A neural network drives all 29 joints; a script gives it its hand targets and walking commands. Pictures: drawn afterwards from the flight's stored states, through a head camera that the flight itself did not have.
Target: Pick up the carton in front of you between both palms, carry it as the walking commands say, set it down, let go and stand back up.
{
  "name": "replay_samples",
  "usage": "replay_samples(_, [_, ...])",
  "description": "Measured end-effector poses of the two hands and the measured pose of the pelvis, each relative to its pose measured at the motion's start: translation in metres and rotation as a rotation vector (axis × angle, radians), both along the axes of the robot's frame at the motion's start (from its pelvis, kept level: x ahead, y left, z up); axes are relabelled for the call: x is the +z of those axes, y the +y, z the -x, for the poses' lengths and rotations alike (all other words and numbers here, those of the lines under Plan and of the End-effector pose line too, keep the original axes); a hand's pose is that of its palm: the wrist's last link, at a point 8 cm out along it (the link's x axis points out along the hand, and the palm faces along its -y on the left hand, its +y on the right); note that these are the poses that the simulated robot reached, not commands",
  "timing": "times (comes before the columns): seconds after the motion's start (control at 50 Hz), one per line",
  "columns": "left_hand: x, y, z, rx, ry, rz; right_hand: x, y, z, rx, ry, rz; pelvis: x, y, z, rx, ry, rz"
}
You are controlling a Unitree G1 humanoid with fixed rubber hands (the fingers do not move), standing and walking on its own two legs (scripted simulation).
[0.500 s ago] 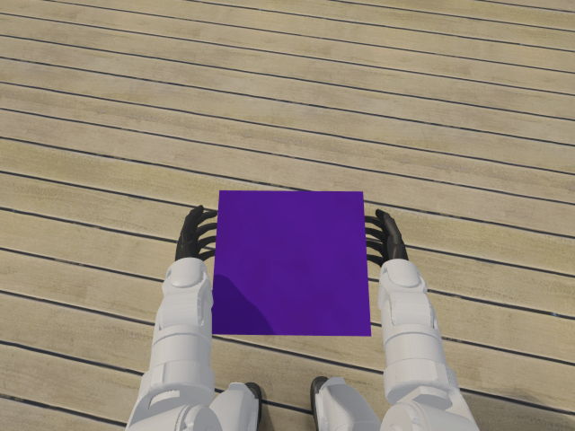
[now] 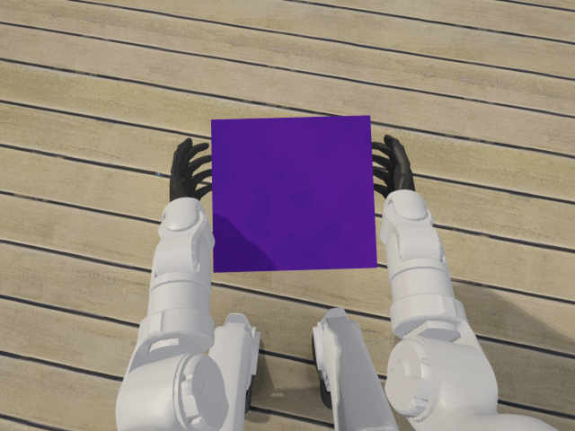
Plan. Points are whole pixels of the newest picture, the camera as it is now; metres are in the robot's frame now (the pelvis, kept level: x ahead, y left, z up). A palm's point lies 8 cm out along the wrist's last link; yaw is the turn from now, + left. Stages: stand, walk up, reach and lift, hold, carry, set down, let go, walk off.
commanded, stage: set down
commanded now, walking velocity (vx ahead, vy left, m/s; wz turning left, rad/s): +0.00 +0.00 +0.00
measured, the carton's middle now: (291, 202) +0.44 -0.02 -0.16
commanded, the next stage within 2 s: none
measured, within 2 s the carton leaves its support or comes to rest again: rests again in 1.64 s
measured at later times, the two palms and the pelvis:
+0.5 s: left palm (217, 213) +0.45 +0.12 -0.23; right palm (374, 206) +0.45 -0.17 -0.24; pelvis -0.02 +0.00 -0.12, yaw +1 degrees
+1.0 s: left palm (230, 222) +0.46 +0.12 -0.36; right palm (360, 212) +0.48 -0.18 -0.37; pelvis -0.03 +0.00 -0.22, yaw +3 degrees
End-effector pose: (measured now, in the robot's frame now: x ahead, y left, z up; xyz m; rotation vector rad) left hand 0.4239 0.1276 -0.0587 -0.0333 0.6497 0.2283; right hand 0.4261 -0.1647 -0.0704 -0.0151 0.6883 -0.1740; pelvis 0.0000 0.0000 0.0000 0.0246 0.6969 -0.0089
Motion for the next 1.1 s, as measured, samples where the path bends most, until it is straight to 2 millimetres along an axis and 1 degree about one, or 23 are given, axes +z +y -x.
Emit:
replay_samples(0.2, [-0.068,-0.004,-0.011,-0.002,0.005,-0.003,-0.069,-0.004,-0.012,0.011,0.009,0.009,-0.054,0.0,0.009,0.004,0.074,-0.007])
replay_samples(0.38, [-0.13,-0.007,-0.019,0.002,0.011,0.0,-0.128,-0.007,-0.022,0.02,0.016,0.017,-0.097,0.001,0.016,0.009,0.106,-0.01])
replay_samples(0.62, [-0.208,-0.012,-0.03,0.004,0.031,-0.004,-0.205,-0.012,-0.035,0.035,0.036,0.03,-0.151,0.002,0.025,0.013,0.111,-0.012])
replay_samples(0.86, [-0.282,-0.013,-0.041,-0.002,0.066,-0.016,-0.281,-0.015,-0.048,0.067,0.073,0.037,-0.2,0.001,0.03,0.017,0.07,-0.015])
replay_samples(0.9, [-0.292,-0.013,-0.042,-0.001,0.068,-0.009,-0.29,-0.015,-0.049,0.071,0.076,0.043,-0.206,0.0,0.03,0.025,0.047,-0.017])
replay_samples(0.96, [-0.3,-0.013,-0.041,0.007,0.068,0.004,-0.298,-0.015,-0.051,0.071,0.079,0.046,-0.212,-0.001,0.028,0.032,0.026,-0.017])
replay_samples(1.1, [-0.306,-0.01,-0.042,0.001,0.066,0.013,-0.3,-0.013,-0.056,0.074,0.082,0.039,-0.22,-0.001,0.027,0.034,0.009,-0.008])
